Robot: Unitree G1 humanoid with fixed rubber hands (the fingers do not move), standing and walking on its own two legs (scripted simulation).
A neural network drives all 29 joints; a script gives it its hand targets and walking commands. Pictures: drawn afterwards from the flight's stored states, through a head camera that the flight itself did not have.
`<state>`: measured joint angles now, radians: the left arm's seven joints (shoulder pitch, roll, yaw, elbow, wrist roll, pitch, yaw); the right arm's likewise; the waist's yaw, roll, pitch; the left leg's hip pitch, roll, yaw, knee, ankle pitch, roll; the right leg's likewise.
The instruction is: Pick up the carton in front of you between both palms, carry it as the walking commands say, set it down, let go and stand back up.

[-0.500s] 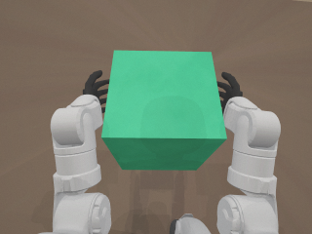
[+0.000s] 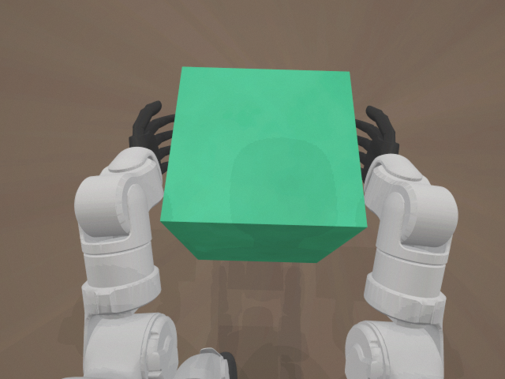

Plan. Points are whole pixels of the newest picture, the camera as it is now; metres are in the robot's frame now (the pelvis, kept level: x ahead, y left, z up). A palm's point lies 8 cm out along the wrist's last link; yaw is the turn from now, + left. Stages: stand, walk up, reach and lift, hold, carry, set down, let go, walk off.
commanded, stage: carry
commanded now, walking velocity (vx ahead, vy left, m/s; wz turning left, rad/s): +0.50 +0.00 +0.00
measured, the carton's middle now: (260, 181) +0.39 +0.00 +0.09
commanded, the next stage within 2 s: none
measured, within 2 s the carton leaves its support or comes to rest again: neither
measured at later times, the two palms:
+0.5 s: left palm (169, 26) +0.66 +0.16 +0.18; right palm (336, 20) +0.69 -0.14 +0.18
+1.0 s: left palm out of the picture +0.97 +0.15 +0.22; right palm out of the picture +0.95 -0.15 +0.22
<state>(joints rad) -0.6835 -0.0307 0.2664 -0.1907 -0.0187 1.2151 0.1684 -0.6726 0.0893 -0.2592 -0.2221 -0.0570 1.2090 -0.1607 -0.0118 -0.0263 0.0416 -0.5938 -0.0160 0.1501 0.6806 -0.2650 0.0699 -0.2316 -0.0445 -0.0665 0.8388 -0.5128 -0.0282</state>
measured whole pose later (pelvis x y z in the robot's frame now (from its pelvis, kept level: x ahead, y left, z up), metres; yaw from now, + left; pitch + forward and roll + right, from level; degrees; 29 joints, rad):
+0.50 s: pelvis +0.31 -0.02 +0.04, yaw +2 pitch +5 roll -1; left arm -0.70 -0.07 0.27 -0.01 0.06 1.25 0.17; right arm -0.70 0.05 -0.32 -0.02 -0.04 1.26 -0.15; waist 0.07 0.01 -0.03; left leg -0.42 -0.01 0.01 1.24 -0.47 0.04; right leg -0.52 0.03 -0.14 0.66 -0.32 -0.10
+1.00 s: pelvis +0.60 +0.03 +0.08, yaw +0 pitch +5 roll -1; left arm -0.71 -0.07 0.32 -0.07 0.06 1.26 0.15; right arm -0.68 0.06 -0.28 -0.07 -0.01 1.23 -0.18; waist -0.09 0.00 -0.02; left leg -0.38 -0.01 0.11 0.54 -0.35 0.05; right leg -0.66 0.00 -0.03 1.27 -0.41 -0.05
